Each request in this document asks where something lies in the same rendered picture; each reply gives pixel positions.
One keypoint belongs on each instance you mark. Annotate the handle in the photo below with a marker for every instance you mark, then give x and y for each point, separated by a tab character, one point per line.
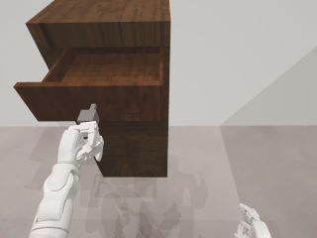
88	115

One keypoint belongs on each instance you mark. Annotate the drawer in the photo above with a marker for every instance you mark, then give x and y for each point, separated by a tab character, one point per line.
125	83

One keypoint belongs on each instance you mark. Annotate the left robot hand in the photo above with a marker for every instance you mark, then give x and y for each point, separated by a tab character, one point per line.
73	149

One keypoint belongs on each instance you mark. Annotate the right robot hand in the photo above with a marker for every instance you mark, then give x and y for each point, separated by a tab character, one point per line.
258	229

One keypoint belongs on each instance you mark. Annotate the robot left forearm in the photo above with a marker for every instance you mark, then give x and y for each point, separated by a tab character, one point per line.
55	211

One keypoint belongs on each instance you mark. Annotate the cabinet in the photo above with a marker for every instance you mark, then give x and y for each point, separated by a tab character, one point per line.
131	149

